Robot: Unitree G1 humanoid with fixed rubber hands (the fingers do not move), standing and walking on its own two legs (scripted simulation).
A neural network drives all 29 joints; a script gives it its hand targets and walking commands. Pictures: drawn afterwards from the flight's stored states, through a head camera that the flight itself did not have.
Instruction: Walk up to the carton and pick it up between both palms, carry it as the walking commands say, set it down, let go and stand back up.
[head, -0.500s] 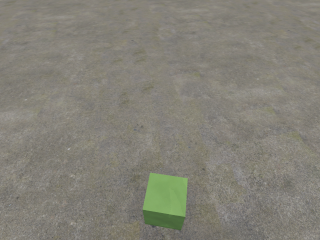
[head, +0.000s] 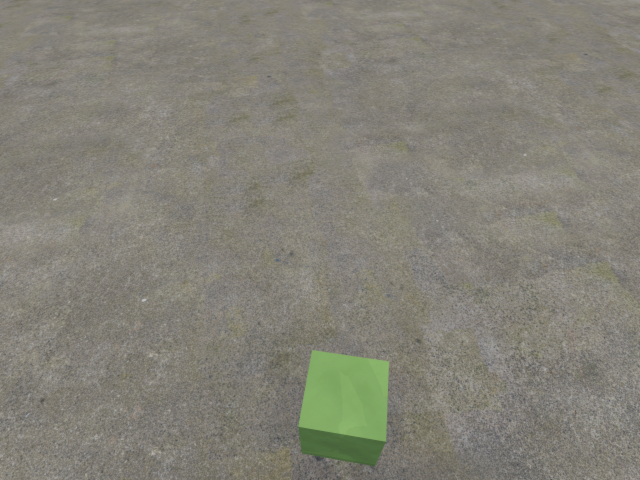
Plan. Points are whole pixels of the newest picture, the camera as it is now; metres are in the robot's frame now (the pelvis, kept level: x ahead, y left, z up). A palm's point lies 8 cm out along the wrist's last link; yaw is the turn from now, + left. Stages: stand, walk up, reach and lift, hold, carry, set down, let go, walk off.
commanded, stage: walk up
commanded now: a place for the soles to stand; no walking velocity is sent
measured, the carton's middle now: (343, 409) +0.43 -0.05 -0.64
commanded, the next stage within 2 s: reach and lift in 0.72 s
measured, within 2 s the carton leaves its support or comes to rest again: neither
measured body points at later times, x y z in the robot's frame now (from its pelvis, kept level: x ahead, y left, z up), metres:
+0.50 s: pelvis -0.01 -0.01 +0.00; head +0.00 -0.01 +0.45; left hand +0.02 +0.26 -0.14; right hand +0.04 -0.28 -0.14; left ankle -0.03 +0.09 -0.73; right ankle -0.03 -0.16 -0.73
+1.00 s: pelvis -0.03 -0.03 -0.02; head +0.05 -0.04 +0.43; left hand +0.18 +0.23 -0.12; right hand +0.12 -0.30 -0.13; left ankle -0.03 +0.09 -0.73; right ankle -0.03 -0.17 -0.73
